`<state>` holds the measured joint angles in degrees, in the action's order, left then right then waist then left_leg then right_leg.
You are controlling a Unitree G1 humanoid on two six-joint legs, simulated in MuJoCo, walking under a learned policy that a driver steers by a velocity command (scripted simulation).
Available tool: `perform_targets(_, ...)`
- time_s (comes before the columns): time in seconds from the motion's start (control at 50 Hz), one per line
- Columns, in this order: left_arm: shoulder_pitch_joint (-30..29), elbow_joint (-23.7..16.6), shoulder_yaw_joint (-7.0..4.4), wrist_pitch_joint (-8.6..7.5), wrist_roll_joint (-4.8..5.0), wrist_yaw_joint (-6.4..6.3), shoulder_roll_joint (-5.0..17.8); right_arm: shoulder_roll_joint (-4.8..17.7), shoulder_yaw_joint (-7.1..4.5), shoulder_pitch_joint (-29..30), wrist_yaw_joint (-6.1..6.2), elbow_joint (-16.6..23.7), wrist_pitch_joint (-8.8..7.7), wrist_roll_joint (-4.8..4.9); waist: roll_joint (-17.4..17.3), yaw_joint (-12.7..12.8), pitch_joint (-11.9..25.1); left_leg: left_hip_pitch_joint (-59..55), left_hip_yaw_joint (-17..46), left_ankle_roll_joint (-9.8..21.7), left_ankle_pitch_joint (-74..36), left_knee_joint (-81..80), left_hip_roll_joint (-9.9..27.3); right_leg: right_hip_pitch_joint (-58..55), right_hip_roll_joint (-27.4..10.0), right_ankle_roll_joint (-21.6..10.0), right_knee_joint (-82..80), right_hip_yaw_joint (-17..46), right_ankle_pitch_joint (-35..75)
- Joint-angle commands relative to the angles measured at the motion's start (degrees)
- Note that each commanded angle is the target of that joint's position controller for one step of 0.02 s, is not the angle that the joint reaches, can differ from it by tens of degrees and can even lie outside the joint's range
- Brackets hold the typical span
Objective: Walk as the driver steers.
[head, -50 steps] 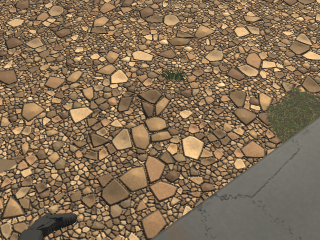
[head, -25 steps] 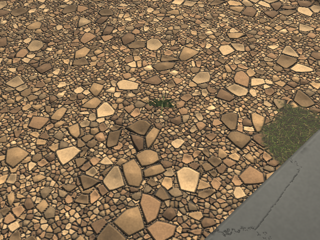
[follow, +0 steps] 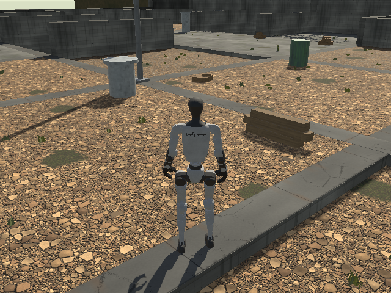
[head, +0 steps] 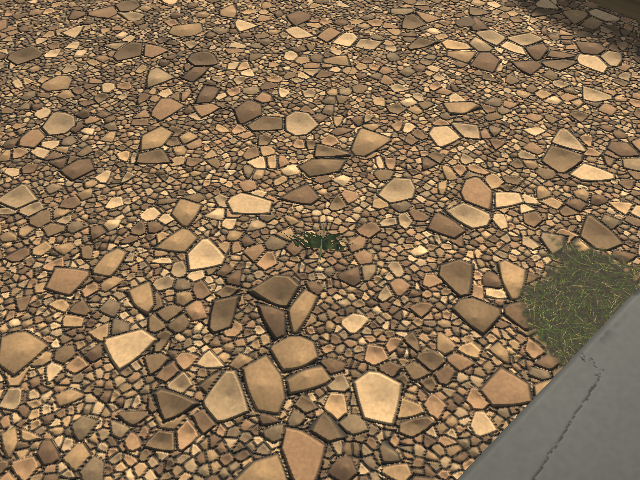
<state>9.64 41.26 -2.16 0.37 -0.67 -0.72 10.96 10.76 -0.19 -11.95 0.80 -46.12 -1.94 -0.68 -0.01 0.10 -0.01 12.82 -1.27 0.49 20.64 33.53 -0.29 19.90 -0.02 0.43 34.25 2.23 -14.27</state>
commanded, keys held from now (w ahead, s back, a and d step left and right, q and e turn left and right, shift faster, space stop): no key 1.00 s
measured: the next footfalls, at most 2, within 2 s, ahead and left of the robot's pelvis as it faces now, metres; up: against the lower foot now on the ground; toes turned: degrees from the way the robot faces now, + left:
right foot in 1.42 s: +0.13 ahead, -0.12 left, +0.00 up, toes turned -2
left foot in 1.90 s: +0.52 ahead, +0.12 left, +0.00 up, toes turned +4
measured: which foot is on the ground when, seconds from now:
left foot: down 0.00-1.00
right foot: down 0.00-1.00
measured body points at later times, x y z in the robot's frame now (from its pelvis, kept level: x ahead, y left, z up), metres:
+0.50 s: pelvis +0.01 +0.02 +0.01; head +0.01 +0.01 +0.46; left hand +0.11 +0.26 -0.12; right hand +0.08 -0.23 -0.13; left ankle -0.03 +0.12 -0.73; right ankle +0.04 -0.12 -0.73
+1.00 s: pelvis +0.01 +0.02 +0.01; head +0.02 +0.02 +0.46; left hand +0.05 +0.27 -0.14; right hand +0.02 -0.21 -0.14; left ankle -0.03 +0.12 -0.73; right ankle +0.04 -0.13 -0.73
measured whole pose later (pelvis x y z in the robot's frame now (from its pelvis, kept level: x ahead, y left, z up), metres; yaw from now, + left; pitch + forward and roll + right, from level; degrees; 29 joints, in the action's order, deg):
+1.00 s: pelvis +0.01 +0.02 +0.01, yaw +0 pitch -1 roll +0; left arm 12.3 60.7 -1.8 0.5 -0.1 -3.1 10.8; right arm 11.2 0.7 -17.0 1.2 -59.9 -1.3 -0.3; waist 0.3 -0.3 -1.2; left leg 7.3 -1.6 2.6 17.0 24.9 -2.5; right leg 14.5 -2.2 2.8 26.4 3.1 -11.3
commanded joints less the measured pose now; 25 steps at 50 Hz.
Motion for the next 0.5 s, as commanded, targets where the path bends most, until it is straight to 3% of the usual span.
perform_targets(0.02,-1.4,-3.5,-1.35,-0.58,0.09,-0.57,5.1,5.5,-1.24,-0.2,-0.03,2.7,-0.67,-0.01,0.4,-0.1,3.0,6.0,3.8,2.9,-11.0,-7.6,3.3,-9.0,-2.4,-3.0,-2.6,3.3,13.7)
perform_targets(0.26,-1.0,0.1,-1.78,-0.16,0.25,-1.52,5.3,5.6,-1.14,-0.9,0.15,-0.5,-0.82,0.02,0.1,0.0,1.6,5.5,3.6,3.1,-9.5,-10.2,2.8,-10.4,-2.6,-2.0,-4.2,3.2,13.3)
perform_targets(0.5,1.0,6.9,-1.97,-0.3,0.31,-2.15,5.6,6.2,-0.97,-3.0,0.37,-5.9,-0.76,0.19,0.3,-0.1,-0.1,4.1,3.6,3.3,-9.1,-12.8,2.5,-11.2,-2.5,-1.1,-6.7,2.5,12.6)
Velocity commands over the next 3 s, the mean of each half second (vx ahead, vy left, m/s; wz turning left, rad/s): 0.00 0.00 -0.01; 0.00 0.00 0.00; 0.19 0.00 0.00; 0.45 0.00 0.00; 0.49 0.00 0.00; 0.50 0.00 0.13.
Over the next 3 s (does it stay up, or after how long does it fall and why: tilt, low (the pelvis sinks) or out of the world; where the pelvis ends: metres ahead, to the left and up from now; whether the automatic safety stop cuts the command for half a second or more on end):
stays up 0.95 0.01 0.00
